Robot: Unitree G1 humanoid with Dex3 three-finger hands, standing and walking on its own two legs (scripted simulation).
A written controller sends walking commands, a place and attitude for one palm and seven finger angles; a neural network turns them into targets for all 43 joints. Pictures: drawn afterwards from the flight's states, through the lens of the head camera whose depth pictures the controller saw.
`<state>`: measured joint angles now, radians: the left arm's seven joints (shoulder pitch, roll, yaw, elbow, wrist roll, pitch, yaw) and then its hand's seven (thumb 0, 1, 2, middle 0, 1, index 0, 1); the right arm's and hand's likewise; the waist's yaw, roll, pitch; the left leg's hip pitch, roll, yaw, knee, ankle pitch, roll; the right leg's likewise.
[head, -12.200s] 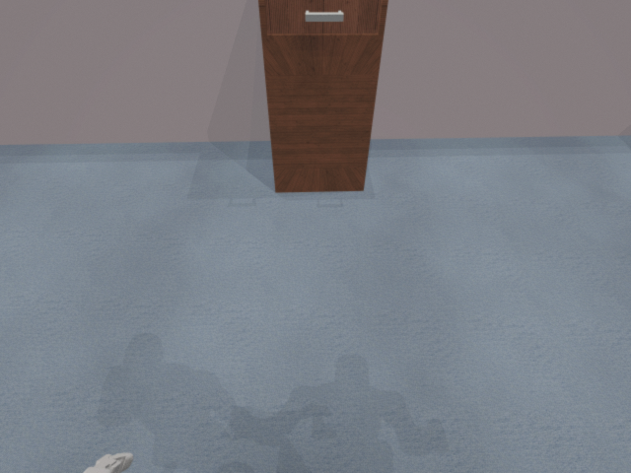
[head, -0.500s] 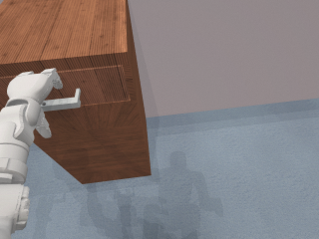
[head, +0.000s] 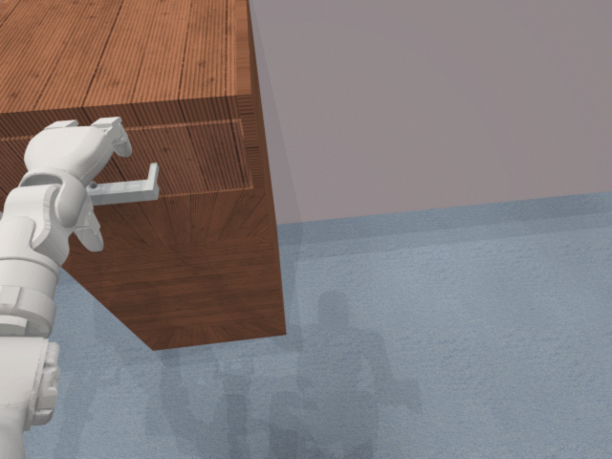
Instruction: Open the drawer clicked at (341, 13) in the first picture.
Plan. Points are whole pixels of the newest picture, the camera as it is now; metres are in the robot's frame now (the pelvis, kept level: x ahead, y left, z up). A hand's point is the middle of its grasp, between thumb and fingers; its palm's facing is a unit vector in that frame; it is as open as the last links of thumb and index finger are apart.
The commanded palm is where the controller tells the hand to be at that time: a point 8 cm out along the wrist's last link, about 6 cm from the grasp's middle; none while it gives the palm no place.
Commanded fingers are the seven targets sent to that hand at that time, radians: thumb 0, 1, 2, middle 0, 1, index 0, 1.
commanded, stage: move the hooked fingers above the handle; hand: left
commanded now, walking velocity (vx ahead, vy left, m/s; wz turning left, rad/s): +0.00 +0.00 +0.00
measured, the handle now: (114, 183) +0.49 +0.30 +0.06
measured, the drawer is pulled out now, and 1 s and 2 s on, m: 0.00 0.00 0.00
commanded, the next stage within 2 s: none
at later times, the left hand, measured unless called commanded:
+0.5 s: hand (77, 198) +0.41 +0.31 +0.11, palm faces -0.05 -0.02 -1.00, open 13.8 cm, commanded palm +0.40 +0.30 +0.17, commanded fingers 0.00 -0.50 0.30 -0.30 -1.20 -0.30 -1.20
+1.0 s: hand (108, 184) +0.44 +0.28 +0.10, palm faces -0.07 -0.04 -1.00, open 13.8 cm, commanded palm +0.42 +0.30 +0.17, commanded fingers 0.00 -0.50 0.30 -0.30 -1.20 -0.30 -1.20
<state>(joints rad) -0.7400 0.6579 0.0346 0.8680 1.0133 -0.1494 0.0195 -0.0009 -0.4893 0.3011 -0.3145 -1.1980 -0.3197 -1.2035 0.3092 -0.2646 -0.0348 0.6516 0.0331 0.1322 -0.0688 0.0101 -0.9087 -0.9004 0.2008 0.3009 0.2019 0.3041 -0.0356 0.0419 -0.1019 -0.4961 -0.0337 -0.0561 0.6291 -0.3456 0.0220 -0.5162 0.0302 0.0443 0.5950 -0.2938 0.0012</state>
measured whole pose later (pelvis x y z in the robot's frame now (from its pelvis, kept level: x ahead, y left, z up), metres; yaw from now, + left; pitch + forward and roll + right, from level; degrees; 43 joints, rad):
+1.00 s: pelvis +0.01 +0.00 +0.00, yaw +0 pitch +12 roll -1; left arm -0.68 0.62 0.03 0.77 0.98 -0.18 -0.01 0.00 -0.49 0.30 -0.31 -1.20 -0.32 -1.20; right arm 0.33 -0.27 -0.05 0.68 0.03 0.15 -0.06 0.01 -0.91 -0.90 0.20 0.30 0.20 0.30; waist -0.02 0.05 -0.10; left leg -0.47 -0.03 -0.06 0.62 -0.35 0.02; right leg -0.49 0.03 0.04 0.59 -0.30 0.00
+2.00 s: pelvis +0.00 +0.01 +0.00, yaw +0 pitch +12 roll -1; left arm -0.65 0.61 0.05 0.71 0.99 -0.26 0.03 0.00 -0.49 0.30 -0.32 -1.20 -0.33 -1.21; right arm 0.33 -0.27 -0.05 0.68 0.02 0.14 -0.07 0.01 -0.91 -0.90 0.20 0.30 0.20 0.30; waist -0.03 0.04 -0.09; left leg -0.48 -0.04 -0.06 0.64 -0.36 0.03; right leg -0.50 0.02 0.04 0.60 -0.30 0.01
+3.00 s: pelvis +0.00 +0.00 +0.00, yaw +0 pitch +11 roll -1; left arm -0.62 0.63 0.07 0.72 1.00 -0.19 0.04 0.00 -0.49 0.30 -0.32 -1.20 -0.33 -1.21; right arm 0.30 -0.27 -0.05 0.67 0.03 0.14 -0.07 0.01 -0.91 -0.90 0.20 0.30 0.20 0.30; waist -0.01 0.04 -0.09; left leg -0.46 -0.03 -0.06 0.63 -0.35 0.02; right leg -0.48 0.03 0.04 0.59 -0.30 0.00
